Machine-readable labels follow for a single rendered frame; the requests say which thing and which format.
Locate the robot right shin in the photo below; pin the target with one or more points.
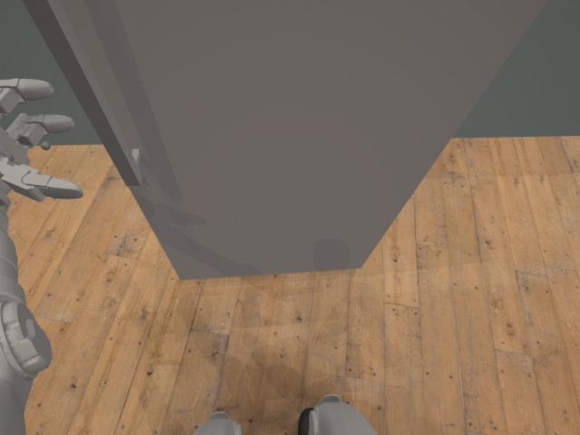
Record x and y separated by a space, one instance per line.
327 398

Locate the robot left forearm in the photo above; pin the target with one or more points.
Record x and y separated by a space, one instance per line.
10 290

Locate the handle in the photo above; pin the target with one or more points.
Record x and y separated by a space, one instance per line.
56 30

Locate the fridge door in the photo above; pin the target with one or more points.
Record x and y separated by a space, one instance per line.
285 136

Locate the left robot hand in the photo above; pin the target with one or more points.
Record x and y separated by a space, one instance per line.
23 134

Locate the robot left shin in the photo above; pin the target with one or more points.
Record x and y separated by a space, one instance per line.
218 415

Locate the left robot upper arm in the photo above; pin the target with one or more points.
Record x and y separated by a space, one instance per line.
25 350

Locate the robot shin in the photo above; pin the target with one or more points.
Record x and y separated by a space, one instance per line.
327 398
218 415

